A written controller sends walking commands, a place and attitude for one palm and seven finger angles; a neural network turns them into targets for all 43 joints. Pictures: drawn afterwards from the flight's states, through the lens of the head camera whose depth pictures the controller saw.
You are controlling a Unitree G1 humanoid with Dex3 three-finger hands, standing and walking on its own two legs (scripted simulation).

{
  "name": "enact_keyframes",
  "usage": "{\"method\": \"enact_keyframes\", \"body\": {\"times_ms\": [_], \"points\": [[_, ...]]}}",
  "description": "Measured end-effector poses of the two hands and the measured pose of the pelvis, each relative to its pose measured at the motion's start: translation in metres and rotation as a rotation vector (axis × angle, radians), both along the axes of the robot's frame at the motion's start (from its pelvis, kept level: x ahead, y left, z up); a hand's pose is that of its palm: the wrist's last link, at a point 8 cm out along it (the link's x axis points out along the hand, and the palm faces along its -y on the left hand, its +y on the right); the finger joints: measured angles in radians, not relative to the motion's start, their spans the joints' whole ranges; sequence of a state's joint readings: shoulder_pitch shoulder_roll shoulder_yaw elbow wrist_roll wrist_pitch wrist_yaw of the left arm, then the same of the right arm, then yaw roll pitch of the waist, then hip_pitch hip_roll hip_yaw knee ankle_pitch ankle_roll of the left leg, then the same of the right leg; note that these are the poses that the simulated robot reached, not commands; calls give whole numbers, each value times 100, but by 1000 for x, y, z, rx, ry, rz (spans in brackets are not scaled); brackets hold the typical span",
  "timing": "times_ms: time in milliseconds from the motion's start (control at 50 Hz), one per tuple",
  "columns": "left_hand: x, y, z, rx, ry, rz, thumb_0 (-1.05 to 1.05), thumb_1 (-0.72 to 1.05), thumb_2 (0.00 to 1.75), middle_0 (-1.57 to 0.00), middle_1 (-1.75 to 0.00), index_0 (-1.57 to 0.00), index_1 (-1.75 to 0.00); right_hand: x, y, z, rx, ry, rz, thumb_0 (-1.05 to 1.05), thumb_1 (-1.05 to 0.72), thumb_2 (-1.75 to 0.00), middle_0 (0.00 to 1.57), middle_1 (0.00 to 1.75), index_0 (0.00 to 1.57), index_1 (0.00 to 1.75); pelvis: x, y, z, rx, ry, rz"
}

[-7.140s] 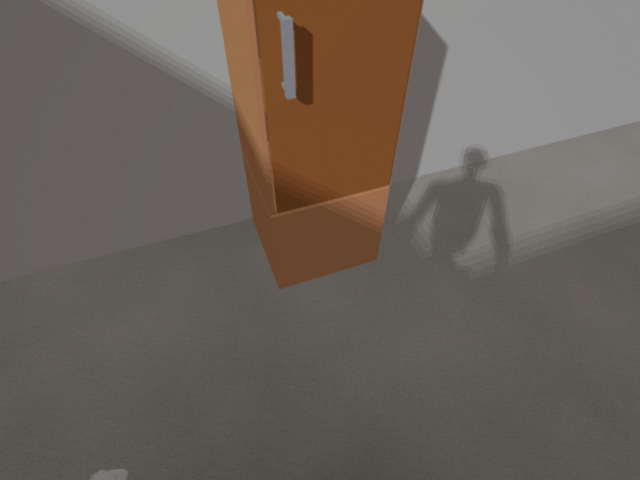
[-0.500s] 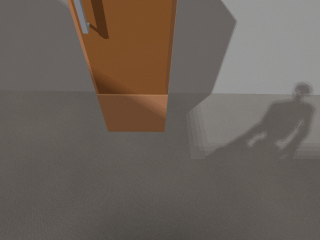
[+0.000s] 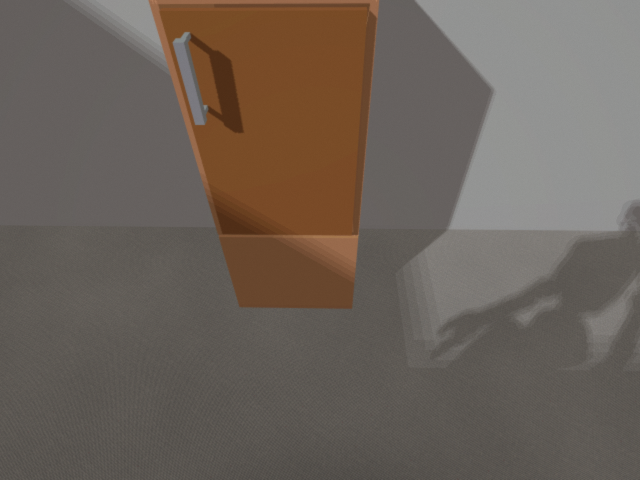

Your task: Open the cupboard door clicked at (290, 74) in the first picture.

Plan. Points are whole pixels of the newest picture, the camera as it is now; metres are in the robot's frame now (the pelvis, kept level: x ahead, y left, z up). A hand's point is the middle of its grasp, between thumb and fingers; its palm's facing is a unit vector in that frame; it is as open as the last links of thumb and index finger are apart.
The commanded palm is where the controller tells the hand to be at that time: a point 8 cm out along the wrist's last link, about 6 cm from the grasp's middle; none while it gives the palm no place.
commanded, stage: take the last steps up to it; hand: left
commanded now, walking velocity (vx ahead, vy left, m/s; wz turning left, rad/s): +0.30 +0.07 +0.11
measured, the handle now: (193, 80) +0.80 +0.28 +0.13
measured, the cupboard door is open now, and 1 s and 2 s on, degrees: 0 0 0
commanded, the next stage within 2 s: come to a stop and stand still in 0.50 s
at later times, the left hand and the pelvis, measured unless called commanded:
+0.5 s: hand out of the picture +0.05 +0.22 -0.19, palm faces +0.17 -0.98 -0.14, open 7.3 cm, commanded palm none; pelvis +0.16 +0.08 -0.01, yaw +3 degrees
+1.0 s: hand (177, 373) +0.32 +0.26 -0.16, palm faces +0.06 -0.96 -0.27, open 7.3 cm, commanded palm none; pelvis +0.24 +0.07 +0.00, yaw +3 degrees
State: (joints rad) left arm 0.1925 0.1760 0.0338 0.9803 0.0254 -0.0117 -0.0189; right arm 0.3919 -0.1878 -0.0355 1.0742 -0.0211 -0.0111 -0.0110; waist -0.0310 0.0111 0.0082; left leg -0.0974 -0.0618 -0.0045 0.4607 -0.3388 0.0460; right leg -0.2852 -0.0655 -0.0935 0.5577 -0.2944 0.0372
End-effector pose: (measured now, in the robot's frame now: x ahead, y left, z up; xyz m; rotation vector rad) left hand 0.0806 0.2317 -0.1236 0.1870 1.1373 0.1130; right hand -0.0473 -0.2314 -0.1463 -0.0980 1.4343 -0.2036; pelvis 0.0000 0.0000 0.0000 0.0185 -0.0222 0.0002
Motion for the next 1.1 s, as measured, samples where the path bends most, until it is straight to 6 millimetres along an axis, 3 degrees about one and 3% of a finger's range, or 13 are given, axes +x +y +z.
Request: {"method": "enact_keyframes", "body": {"times_ms": [60,140,260,360,440,500,560,660,740,820,940,1100], "points": [[10,-11,0,-3,-45,32,1,91,90,-20,-30,-20,-30,-1,-5,-8,25,70,16,0,-91,-90,20,30,20,30,14,-6,-4,-13,-14,31],[-4,-9,5,18,5,116,0,94,90,-20,-30,-21,-30,33,-8,0,36,63,35,1,-91,-90,20,30,20,30,37,-8,5,-7,-12,39],[-39,-1,2,5,189,166,0,94,90,-20,-30,-20,-30,117,1,9,32,-46,77,1,-91,-90,20,29,20,30,72,4,12,-11,2,61],[-58,6,-8,-50,327,228,0,92,90,-20,-30,-20,-30,202,29,12,26,-128,157,1,-91,-90,20,29,20,30,107,29,7,-24,11,74],[-59,23,-26,-96,425,268,1,91,90,-20,-30,-20,-30,273,61,8,-2,-222,220,1,-91,-90,20,29,20,30,140,60,-9,-42,12,70],[-40,42,-36,-103,464,257,1,91,90,-20,-30,-20,-30,306,83,8,-23,-283,222,0,-91,-90,20,29,20,30,157,76,-15,-29,1,57],[4,63,-32,-86,415,221,1,91,90,-20,-30,-20,-30,318,99,14,-17,-294,190,0,-91,-90,20,29,20,30,174,86,-8,-19,-1,41],[96,88,-20,-43,246,167,1,91,90,-20,-30,-20,-30,327,102,20,-35,-281,135,-2,-95,-90,20,30,20,30,201,96,4,0,9,36],[159,97,-13,-4,136,145,1,93,90,-20,-30,-20,-30,322,103,14,-27,-203,123,-1,-95,-90,20,30,20,30,221,95,5,10,2,46],[203,96,-8,26,83,111,1,93,90,-20,-30,-20,-30,316,100,2,0,-130,89,0,-94,-90,20,30,20,30,236,87,1,16,-12,45],[232,81,-4,64,55,72,1,92,90,-20,-30,-20,-30,312,82,-16,35,-53,40,0,-92,-90,20,30,20,30,244,69,-6,14,-6,43],[217,69,6,59,59,91,1,91,90,-20,-30,-21,-30,316,67,-10,21,-56,78,0,-91,-90,20,30,20,30,227,69,2,24,13,51]]}}
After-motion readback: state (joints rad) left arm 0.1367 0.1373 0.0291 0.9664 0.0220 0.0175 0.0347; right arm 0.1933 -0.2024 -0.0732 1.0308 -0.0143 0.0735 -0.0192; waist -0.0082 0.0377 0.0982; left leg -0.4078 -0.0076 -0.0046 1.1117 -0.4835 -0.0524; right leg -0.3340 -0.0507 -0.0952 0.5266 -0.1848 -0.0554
